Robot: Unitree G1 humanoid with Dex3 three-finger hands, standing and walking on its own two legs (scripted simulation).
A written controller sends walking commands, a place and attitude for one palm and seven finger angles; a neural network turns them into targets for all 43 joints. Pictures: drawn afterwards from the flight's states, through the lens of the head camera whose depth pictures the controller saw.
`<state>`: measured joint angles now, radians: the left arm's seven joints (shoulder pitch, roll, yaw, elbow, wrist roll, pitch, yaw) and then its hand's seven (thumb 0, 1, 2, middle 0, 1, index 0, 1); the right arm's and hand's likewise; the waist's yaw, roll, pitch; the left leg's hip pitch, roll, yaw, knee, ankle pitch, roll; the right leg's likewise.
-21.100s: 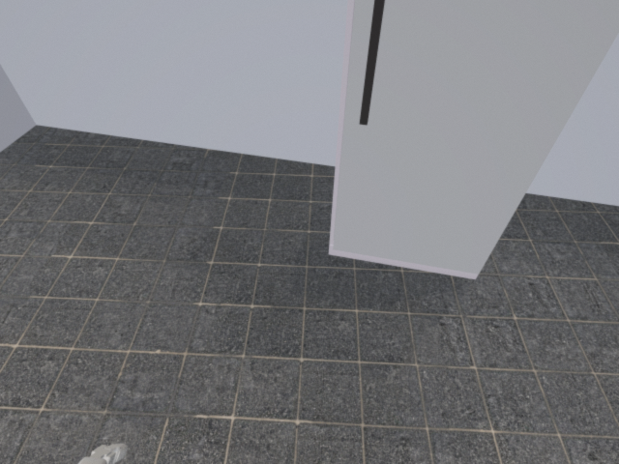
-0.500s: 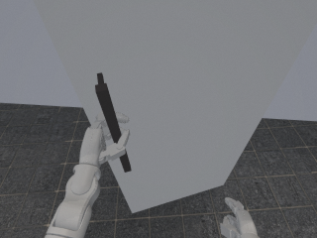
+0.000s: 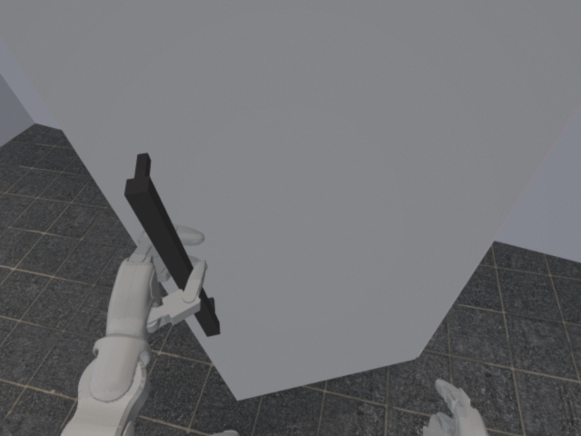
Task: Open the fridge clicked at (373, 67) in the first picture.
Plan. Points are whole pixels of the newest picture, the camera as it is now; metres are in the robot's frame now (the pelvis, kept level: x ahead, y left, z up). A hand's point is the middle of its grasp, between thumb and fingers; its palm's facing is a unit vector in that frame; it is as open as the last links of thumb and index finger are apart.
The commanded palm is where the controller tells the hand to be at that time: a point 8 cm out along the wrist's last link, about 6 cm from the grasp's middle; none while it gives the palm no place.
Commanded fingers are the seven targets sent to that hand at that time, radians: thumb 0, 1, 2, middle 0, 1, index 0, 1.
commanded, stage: walk backward, drawing the door open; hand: left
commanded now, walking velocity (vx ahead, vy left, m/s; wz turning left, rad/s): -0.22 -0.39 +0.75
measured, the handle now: (185, 263) +0.31 +0.14 +0.10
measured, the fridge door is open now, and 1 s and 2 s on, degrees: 34 60 73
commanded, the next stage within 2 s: stop walking and hold the door back in 1.26 s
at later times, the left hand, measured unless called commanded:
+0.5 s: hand (226, 366) +0.18 +0.07 +0.11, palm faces +0.54 -0.80 -0.28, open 6.3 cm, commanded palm +0.12 +0.09 +0.11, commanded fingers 0.00 0.90 0.90 -0.45 -1.40 -0.45 -1.40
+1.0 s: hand out of the picture +0.10 -0.01 +0.11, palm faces +0.87 -0.42 -0.24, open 6.4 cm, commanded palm +0.03 -0.02 +0.12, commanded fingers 0.00 0.90 0.90 -0.45 -1.40 -0.45 -1.40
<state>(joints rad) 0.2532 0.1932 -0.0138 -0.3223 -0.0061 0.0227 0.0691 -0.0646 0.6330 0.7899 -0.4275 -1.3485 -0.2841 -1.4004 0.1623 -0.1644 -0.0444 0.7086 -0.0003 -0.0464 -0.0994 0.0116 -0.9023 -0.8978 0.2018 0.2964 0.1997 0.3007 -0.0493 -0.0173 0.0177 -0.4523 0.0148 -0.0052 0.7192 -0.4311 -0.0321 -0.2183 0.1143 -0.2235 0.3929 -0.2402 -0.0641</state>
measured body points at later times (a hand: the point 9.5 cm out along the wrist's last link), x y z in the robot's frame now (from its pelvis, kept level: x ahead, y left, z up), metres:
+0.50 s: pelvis -0.01 -0.23 -0.01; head +0.09 -0.16 +0.42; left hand +0.15 +0.10 +0.13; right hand +0.22 -0.36 -0.12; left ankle -0.07 -0.06 -0.73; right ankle +0.07 -0.34 -0.64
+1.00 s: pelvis +0.06 -0.38 -0.01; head +0.09 -0.30 +0.43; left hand +0.05 +0.00 +0.13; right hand +0.37 -0.42 -0.09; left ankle -0.01 -0.31 -0.74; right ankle +0.15 -0.43 -0.71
